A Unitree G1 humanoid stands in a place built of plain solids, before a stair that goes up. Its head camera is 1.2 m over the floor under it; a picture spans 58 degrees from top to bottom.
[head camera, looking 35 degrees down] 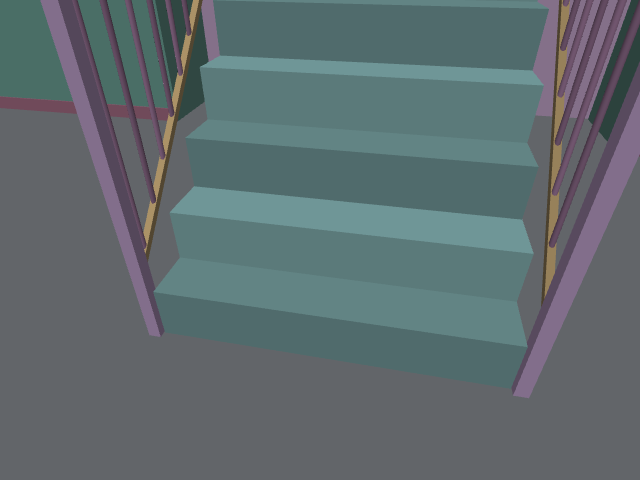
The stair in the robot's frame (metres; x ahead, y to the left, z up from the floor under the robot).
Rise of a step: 0.20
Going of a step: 0.20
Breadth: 1.22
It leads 12 degrees to the right of straight ahead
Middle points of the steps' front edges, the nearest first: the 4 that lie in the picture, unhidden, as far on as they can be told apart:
0.99 -0.02 0.20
1.19 -0.06 0.40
1.39 -0.10 0.60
1.58 -0.14 0.80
